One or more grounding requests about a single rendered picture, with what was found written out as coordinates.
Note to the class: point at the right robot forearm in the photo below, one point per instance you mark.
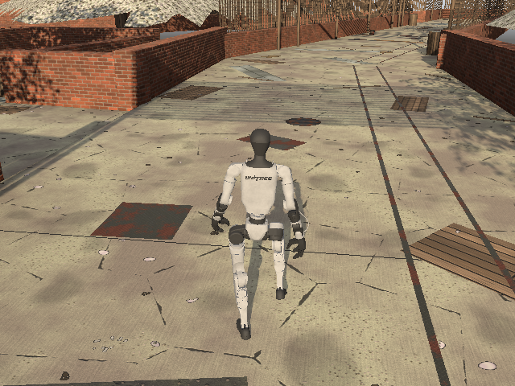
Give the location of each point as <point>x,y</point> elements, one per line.
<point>295,222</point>

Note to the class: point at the left robot upper arm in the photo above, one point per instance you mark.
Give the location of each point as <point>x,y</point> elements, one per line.
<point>233,171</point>

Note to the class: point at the robot right foot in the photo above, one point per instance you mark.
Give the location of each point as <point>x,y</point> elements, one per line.
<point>280,294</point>

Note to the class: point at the robot left hand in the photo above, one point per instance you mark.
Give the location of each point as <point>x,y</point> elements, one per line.
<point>222,221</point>

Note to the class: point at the robot right hand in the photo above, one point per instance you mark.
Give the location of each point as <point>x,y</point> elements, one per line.
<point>300,248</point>

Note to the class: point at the left robot forearm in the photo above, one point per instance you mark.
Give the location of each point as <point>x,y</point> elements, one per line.
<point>220,210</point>

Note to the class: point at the right robot upper arm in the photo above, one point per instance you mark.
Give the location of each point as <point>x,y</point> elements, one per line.
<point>284,172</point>

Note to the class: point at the left robot thigh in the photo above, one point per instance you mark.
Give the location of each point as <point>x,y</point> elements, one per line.
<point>237,251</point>

